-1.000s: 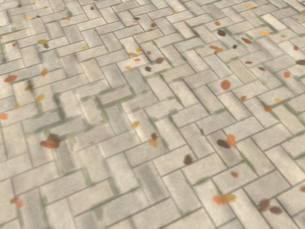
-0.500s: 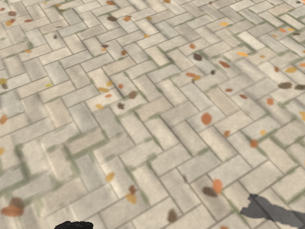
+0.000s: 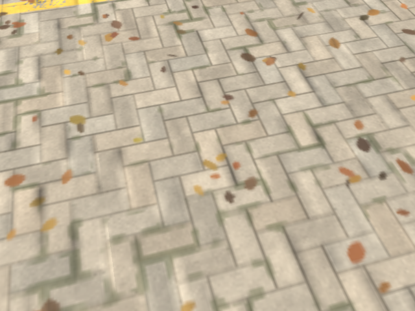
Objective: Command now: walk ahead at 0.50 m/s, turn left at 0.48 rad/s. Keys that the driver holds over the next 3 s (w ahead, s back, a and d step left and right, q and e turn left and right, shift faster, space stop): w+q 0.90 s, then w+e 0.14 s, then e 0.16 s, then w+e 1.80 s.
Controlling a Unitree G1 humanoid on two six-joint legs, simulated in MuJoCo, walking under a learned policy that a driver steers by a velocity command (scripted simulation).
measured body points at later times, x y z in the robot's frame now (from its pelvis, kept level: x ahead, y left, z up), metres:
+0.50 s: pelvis +0.27 +0.03 +0.01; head +0.29 +0.06 +0.46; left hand +0.41 +0.31 -0.10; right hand +0.30 -0.24 -0.12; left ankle +0.15 +0.07 -0.73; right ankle +0.47 -0.08 -0.68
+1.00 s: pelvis +0.52 +0.09 +0.01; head +0.54 +0.11 +0.46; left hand +0.36 +0.31 -0.12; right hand +0.81 -0.01 -0.09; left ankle +0.56 +0.28 -0.68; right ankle +0.51 -0.03 -0.73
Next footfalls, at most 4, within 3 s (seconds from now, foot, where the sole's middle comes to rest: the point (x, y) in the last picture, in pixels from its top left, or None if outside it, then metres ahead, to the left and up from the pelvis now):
0.08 left None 0.19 0.07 -0.77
0.62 right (228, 282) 0.55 -0.01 -0.77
1.14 left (132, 254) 0.63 0.31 -0.77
1.72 right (185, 191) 0.89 0.15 -0.77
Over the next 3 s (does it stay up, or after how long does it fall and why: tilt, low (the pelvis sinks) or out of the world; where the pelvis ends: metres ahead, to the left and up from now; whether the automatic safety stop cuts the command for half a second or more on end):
stays up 1.40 0.11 0.01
